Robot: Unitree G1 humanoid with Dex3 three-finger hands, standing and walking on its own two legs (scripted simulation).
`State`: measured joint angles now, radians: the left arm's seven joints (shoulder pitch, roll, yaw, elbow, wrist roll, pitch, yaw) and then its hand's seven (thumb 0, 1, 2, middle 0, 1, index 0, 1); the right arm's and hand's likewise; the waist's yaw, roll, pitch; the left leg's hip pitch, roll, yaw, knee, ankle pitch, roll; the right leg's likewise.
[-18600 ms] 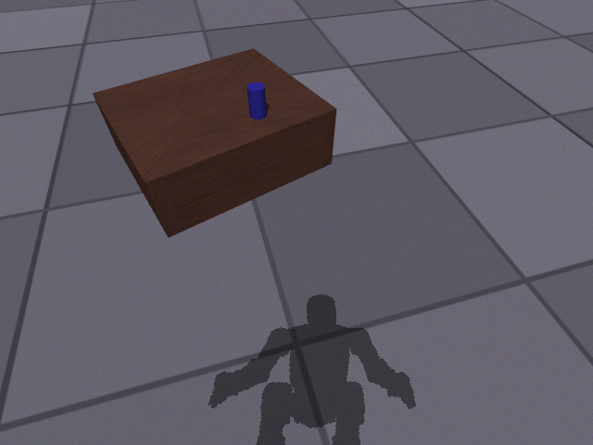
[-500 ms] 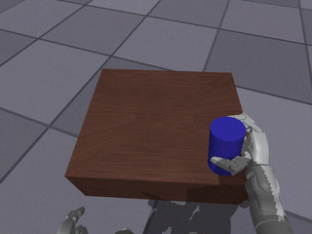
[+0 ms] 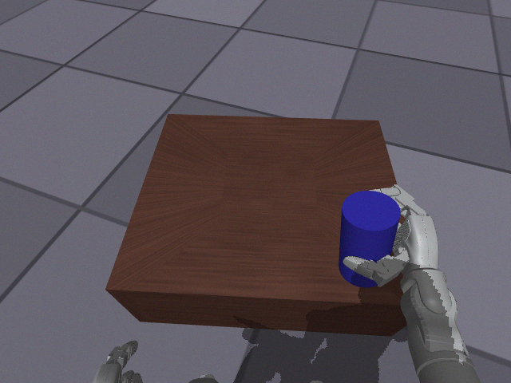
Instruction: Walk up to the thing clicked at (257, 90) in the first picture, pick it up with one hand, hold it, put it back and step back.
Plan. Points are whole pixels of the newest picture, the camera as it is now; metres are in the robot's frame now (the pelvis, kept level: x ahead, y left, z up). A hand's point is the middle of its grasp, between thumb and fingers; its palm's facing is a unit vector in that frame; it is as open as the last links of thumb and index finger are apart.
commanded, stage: hold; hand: right
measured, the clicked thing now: (365, 241) +0.32 -0.15 +0.05
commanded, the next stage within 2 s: crouch in 0.50 s
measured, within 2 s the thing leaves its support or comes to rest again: neither
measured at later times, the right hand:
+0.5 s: hand (371, 236) +0.33 -0.16 +0.05, palm faces +0.05 +1.00 -0.01, open 11.4 cm
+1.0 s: hand (355, 238) +0.36 -0.16 -0.02, palm faces +0.05 +1.00 +0.01, open 11.4 cm
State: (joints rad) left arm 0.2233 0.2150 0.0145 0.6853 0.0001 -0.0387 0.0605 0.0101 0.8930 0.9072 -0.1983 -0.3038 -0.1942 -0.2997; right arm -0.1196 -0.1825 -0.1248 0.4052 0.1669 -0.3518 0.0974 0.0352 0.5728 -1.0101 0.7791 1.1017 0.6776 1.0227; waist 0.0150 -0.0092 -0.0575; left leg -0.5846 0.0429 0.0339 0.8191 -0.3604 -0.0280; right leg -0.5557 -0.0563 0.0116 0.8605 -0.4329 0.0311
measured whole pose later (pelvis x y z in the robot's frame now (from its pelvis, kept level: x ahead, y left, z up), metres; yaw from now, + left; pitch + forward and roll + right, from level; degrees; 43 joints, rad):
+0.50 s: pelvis +0.00 +0.00 +0.00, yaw +0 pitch +8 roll +1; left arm 0.22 0.21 0.01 0.69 0.00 -0.05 0.06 0.01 0.90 0.91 -0.20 -0.30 -0.19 -0.30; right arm -0.13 -0.18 -0.13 0.42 0.16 -0.36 0.09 0.03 0.58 -1.01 0.78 1.10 0.68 1.02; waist 0.02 -0.01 -0.05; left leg -0.60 0.04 0.03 0.83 -0.36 -0.03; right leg -0.57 -0.06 0.01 0.87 -0.43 0.03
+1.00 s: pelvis -0.02 +0.00 -0.04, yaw +0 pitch +16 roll +1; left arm 0.20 0.23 0.03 0.69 0.04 -0.08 0.03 0.01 0.91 0.91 -0.20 -0.31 -0.20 -0.30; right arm -0.35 -0.20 -0.20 0.72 0.14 -0.51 0.11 0.03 0.58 -1.01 0.79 1.09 0.69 1.01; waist 0.05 0.02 -0.10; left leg -0.91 0.05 0.02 1.06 -0.43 -0.03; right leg -0.88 -0.05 0.02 1.10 -0.50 0.03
